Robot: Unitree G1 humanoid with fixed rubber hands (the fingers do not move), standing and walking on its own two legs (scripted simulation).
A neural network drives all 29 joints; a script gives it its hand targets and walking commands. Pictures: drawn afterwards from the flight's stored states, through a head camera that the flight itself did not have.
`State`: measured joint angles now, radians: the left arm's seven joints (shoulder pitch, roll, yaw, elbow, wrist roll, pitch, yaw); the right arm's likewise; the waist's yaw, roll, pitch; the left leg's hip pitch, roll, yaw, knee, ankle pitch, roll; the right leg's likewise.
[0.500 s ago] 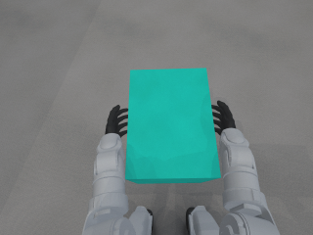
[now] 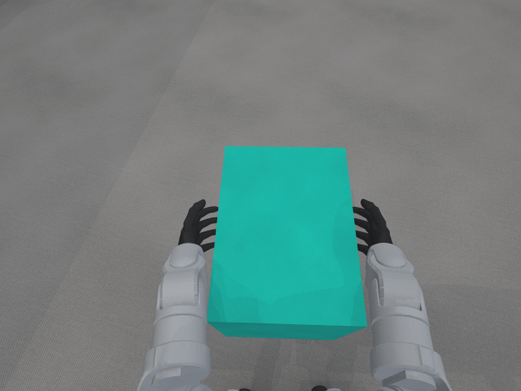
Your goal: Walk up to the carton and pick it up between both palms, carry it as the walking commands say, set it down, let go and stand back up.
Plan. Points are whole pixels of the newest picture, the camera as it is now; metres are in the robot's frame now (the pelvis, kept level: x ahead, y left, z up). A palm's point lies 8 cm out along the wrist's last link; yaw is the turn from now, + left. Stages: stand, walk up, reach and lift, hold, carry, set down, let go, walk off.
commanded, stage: reach and lift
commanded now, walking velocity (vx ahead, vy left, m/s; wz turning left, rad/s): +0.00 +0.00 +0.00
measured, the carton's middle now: (282, 248) +0.37 +0.01 -0.08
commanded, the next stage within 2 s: hold in 1.64 s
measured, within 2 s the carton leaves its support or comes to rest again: neither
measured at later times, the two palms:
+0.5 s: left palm (178, 244) +0.31 +0.15 +0.06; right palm (392, 240) +0.33 -0.14 +0.06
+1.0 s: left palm (179, 238) +0.32 +0.15 +0.07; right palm (400, 243) +0.32 -0.15 +0.07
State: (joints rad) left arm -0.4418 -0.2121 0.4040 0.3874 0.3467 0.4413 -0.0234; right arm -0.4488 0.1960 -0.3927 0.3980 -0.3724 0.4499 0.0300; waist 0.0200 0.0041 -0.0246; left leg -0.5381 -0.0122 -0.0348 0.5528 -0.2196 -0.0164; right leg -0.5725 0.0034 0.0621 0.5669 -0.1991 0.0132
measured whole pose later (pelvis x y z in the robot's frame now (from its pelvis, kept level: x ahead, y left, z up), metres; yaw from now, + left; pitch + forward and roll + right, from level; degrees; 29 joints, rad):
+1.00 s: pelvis +0.01 +0.00 +0.02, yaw +1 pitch -7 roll +0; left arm -0.39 -0.19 0.30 0.30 0.33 0.72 -0.01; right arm -0.37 0.18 -0.31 0.28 -0.35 0.73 0.02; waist 0.00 0.01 0.06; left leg -0.05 0.00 -0.05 0.35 -0.18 -0.01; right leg -0.07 0.00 0.05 0.35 -0.16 0.01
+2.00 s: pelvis +0.01 +0.00 +0.02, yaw +1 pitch -9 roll +0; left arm -0.29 -0.16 0.23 0.25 0.30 0.76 -0.01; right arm -0.30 0.16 -0.22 0.25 -0.31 0.78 0.01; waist -0.01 0.00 0.04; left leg -0.02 0.00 -0.06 0.35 -0.18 -0.01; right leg -0.03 0.00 0.04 0.34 -0.15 0.01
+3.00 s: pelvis +0.20 -0.01 +0.01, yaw -1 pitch +6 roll +1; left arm -0.02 -0.13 0.05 -0.46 0.04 1.16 0.15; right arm -0.02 0.13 -0.06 -0.47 -0.05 1.17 -0.14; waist 0.03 -0.03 -0.16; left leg -0.54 0.05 0.15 0.78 -0.32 -0.01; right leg -0.06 -0.05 -0.13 0.29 -0.33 0.00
